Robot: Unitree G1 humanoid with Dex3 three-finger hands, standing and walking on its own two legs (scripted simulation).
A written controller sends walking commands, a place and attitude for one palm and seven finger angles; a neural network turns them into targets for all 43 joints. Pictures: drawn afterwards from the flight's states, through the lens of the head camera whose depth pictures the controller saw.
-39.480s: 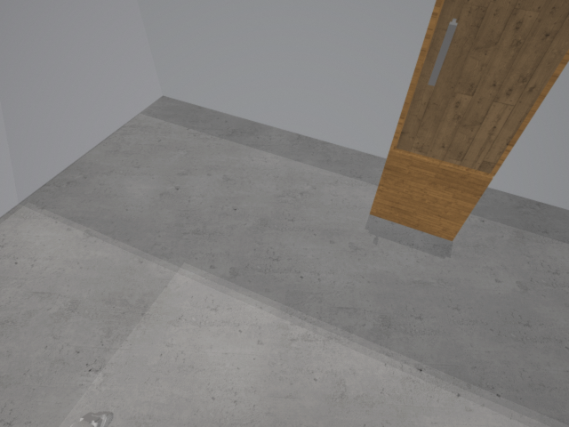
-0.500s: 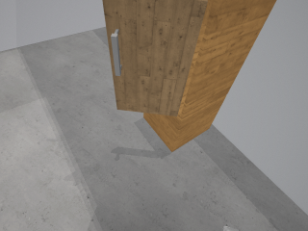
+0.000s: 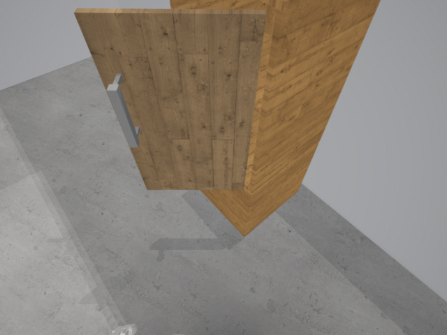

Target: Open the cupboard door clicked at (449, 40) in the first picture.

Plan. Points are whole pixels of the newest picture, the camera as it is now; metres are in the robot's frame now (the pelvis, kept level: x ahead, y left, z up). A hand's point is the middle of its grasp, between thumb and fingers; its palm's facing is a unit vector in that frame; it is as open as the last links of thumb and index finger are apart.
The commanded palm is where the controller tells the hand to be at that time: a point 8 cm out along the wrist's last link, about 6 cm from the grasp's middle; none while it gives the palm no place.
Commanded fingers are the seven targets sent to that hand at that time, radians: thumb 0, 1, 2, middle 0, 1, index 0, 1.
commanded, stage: come to a stop and stand still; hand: left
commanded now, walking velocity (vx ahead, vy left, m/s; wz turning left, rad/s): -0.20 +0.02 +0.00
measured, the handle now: (126, 113) +0.57 +0.24 +0.04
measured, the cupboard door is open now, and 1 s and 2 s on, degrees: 50 50 50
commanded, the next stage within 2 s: look again from close up in 1.16 s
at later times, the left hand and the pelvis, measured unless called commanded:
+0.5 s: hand out of the picture +0.02 +0.20 -0.17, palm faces +0.00 -0.96 -0.26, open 7.4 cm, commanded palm none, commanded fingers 0.00 0.90 0.90 -0.20 -0.30 -0.20 -0.30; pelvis -0.01 +0.00 +0.00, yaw -1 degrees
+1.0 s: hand out of the picture -0.02 +0.19 -0.18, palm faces +0.01 -0.98 -0.18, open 7.4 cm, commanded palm none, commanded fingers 0.00 0.90 0.90 -0.20 -0.30 -0.20 -0.30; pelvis -0.04 +0.01 +0.00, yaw +0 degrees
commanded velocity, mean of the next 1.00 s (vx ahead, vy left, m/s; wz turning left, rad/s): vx -0.02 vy -0.02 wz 0.00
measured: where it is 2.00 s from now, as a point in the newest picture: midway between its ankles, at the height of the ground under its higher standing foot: outside the picture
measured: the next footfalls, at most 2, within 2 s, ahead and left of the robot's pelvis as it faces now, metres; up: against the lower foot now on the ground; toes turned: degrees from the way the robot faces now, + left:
left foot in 0.10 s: +0.06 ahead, +0.13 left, +0.00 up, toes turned +2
right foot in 0.38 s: +0.00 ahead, -0.11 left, +0.00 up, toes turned -3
